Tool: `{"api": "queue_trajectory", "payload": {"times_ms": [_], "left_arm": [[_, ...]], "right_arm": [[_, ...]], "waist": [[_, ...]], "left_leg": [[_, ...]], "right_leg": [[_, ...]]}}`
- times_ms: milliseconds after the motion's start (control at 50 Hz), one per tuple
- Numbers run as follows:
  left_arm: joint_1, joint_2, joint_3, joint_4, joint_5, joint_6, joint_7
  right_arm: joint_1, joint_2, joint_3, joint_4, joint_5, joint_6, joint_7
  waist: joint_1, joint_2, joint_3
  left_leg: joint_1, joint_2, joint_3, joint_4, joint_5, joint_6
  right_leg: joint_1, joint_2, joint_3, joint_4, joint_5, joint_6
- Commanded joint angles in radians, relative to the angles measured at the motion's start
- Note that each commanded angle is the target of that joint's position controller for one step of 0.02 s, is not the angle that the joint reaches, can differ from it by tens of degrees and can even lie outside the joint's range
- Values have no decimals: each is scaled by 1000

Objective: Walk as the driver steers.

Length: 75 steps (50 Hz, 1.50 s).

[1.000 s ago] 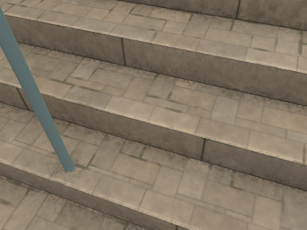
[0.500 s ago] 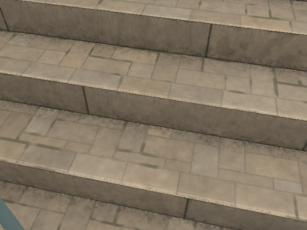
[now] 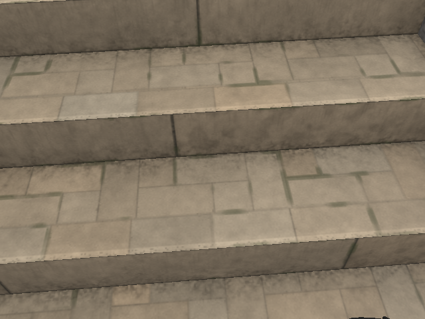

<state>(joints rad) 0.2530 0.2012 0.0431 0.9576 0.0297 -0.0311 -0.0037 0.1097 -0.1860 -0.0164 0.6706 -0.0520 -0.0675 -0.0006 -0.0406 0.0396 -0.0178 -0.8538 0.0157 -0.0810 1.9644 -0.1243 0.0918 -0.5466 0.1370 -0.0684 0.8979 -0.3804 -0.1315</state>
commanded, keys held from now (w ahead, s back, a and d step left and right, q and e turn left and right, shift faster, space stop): w+q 0.40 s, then w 0.60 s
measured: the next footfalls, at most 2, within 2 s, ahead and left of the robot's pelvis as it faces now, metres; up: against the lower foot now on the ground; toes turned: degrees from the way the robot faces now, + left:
left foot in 0.34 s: +0.36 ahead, +0.08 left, +0.17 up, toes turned +11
right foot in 0.78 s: +0.69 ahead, +0.00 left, +0.33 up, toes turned +8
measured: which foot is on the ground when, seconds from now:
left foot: up 0.00-0.32, down 0.34-0.78, up 0.80-1.00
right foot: down 0.00-0.36, up 0.38-0.76, down 0.78-1.00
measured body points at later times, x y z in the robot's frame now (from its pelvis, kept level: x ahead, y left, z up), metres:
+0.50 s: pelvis +0.32 +0.05 +0.17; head +0.31 +0.01 +0.62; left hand +0.39 +0.30 +0.07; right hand +0.43 -0.19 +0.01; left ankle +0.33 +0.07 -0.52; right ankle +0.27 -0.09 -0.29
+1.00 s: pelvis +0.64 +0.07 +0.35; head +0.63 +0.08 +0.80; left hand +0.57 +0.31 +0.20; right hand +0.86 -0.09 +0.28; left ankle +0.61 +0.21 -0.11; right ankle +0.65 +0.00 -0.35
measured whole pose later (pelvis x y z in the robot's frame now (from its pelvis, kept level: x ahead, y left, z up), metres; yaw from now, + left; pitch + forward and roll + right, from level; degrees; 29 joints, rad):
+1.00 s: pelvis +0.64 +0.07 +0.35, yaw +14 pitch +2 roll -3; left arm 0.40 0.20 0.06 1.03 0.03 -0.09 0.00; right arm 0.16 -0.11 -0.03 0.63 -0.03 -0.06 -0.02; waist -0.03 0.03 -0.07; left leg -1.03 -0.06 -0.16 2.00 -0.15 0.14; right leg -0.39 0.06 -0.17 0.74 -0.40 -0.08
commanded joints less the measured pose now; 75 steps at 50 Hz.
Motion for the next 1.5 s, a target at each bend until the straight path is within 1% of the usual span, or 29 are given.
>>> {"api": "queue_trajectory", "payload": {"times_ms": [20, 100, 160, 240, 280, 320, 340, 380, 400, 440, 520, 620, 680, 760, 780, 800, 820, 840, 920, 1000, 1120, 1180, 1240, 1260, 1280, 1300, 1320, 1380, 1500], "left_arm": [[67, -8, -9, 38, -6, -60, -19], [182, 60, -9, 87, 5, -98, -17], [279, 30, -20, 141, -16, -88, 1], [384, 51, -19, 135, -41, -70, 75], [291, 136, -6, 54, -76, -73, 86], [259, 223, 19, 18, -62, -94, 71], [215, 241, 32, -18, -54, -98, 56], [70, 189, 46, -137, -1, -121, -6], [115, 99, 31, -206, 44, -132, -27], [-9, -45, -20, -297, 33, -125, -9], [16, -148, -85, -321, 11, -49, 24], [-337, -174, -120, -483, 17, -32, 49], [-453, -156, -130, -537, 13, -14, 24], [-63, -44, -66, -376, -51, 0, 30], [74, 44, -32, -329, -19, -9, 25], [194, 126, 7, -274, 23, -17, 34], [218, 192, 35, -232, 14, 5, 50], [103, 127, 38, -215, -3, 11, 50], [61, -121, -17, -15, 20, -72, 17], [21, -50, -10, 10, -8, -109, -11], [318, 30, 2, 97, -26, -107, 22], [346, 25, 3, 81, -46, -72, 65], [305, 236, 54, -7, -42, -114, 35], [244, 261, 69, -36, -55, -130, 6], [280, 173, 52, -88, -79, -146, -22], [155, 126, 70, -179, -54, -158, -55], [138, 49, 72, -216, -12, -147, -48], [67, -68, 40, -323, 7, -98, -3], [13, -115, -8, -313, -14, 3, 13]], "right_arm": [[74, 84, 42, -53, 9, 25, -14], [-140, 135, 55, -108, 55, 33, -44], [-293, 131, 80, -196, 42, 28, -41], [-219, 116, 79, -142, 24, 65, 17], [-117, 80, 81, -103, 63, 62, 9], [104, -25, 39, -15, 52, 91, -4], [198, -67, 19, 33, 30, 83, 8], [196, -213, -60, 78, 32, 108, -11], [88, -176, -62, 88, 59, 85, -10], [151, -54, -38, 211, 29, 44, -23], [227, 37, -1, 310, 16, -21, -2], [372, -43, -1, 368, 44, -71, 21], [462, -62, -13, 364, 58, -38, -42], [422, -197, -51, 282, 59, -63, -56], [327, -224, -66, 238, 74, -80, -28], [303, -176, -69, 186, 87, -101, 3], [240, -103, -75, 136, 58, -98, 37], [216, -50, -66, 84, 4, -90, 46], [142, 152, 16, -59, 12, -21, -4], [88, 110, 23, -104, 36, 34, -20], [-360, 135, 65, -302, 14, 18, -33], [-361, 144, 80, -296, 30, 26, 24], [66, 63, 15, -140, 64, 39, 4], [182, 0, -6, -122, 38, 35, -5], [240, -86, -44, -97, 4, 20, -24], [308, -213, -94, -93, -3, 42, -35], [139, -195, -99, -108, 9, 42, -25], [65, -45, -61, 93, 30, -13, -15], [176, 83, -3, 235, 7, -65, -13]], "waist": [[-38, -27, 78], [54, -120, 112], [64, -79, 130], [89, -111, -71], [-26, -138, -224], [-122, -236, -332], [-162, -234, -357], [-167, 152, -369], [-36, 14, -286], [35, -161, 40], [125, -141, 152], [50, -4, 135], [-21, -16, 27], [190, 146, -297], [262, 129, -346], [279, -9, -390], [267, -293, -380], [186, -122, -287], [-16, 37, 49], [-72, 3, 131], [68, -89, 125], [111, -94, 18], [-70, -174, -326], [-138, -192, -376], [-129, -91, -454], [-180, 120, -474], [-100, 56, -468], [65, -57, -36], [115, -44, 83]], "left_leg": [[-266, 18, -48, -1, -31, 26], [-564, -111, 60, 303, -192, 23], [-571, -73, 119, 10, -223, 47], [-258, -11, 323, -315, -269, 67], [282, -125, 385, -674, -246, 78], [392, -166, 344, -849, -368, 98], [538, -172, 231, -998, -376, 131], [758, 156, -866, -1658, -596, 380], [709, 177, -907, -1727, -625, 346], [483, 166, -613, -1644, -499, 246], [343, 44, -150, -1582, -25, 103], [498, 74, -156, -1716, -13, 45], [556, 74, -125, -1915, 343, 100], [776, 181, -38, -1501, 1611, 119], [789, 159, -11, -1272, 1582, 97], [504, 64, -12, -930, 1209, 46], [235, -177, 31, -416, 37, -15], [58, -123, -106, -98, 9, -1], [-227, -73, -114, 166, -16, 68], [-250, -44, -66, -63, -28, 29], [-610, 98, 130, -44, -329, 54], [-102, 96, 264, -573, -234, 70], [480, -95, 307, -816, -293, 81], [595, -89, 245, -964, -247, 96], [872, 117, -176, -1069, -416, 193], [858, 367, -735, -1521, -555, 280], [762, 399, -851, -1635, -660, 230], [442, 311, -398, -1543, -528, 126], [436, 251, 125, -1614, 11, -5]], "right_leg": [[69, -251, 325, -504, 109, 6], [213, -304, 274, -624, 357, 12], [286, -268, 164, -724, 257, 77], [609, -310, 18, -851, 908, -7], [455, -331, -38, -685, 1813, -21], [663, -427, -21, -344, 2090, -16], [616, -407, -40, -115, 1924, -10], [-51, -3, 48, 848, 320, 104], [-210, -79, 209, 1119, 328, 82], [-452, -127, 177, 1230, 292, 35], [-580, -167, 135, 1146, 195, 18], [-825, -215, 9, 1160, 46, -3], [-492, -205, -93, 767, 39, 13], [144, -63, -129, 301, -88, -27], [268, -61, -64, 120, -35, -47], [498, -254, 364, -66, -166, -159], [535, -448, 899, -455, -87, -317], [439, -447, 964, -495, -257, -287], [106, -358, 445, -506, -107, -76], [-20, -298, 161, -610, 100, -45], [411, -328, 192, -803, 98, -52], [372, -285, 59, -996, 468, -83], [523, -377, 61, -515, 1680, -79], [535, -375, 65, -305, 1667, -42], [173, -267, 113, 31, 1410, 21], [-13, -39, 110, 558, 359, 73], [-130, -62, 290, 961, 275, 81], [-357, -142, 188, 1122, 327, 39], [-536, -100, 228, 1041, 336, 23]]}}
Velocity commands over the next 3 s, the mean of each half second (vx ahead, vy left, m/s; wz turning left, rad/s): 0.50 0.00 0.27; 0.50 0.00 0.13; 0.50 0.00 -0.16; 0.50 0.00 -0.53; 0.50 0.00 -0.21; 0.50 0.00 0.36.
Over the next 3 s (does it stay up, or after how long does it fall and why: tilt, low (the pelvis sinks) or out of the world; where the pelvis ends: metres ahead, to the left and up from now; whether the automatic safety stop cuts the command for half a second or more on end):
stays up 1.80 0.05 0.99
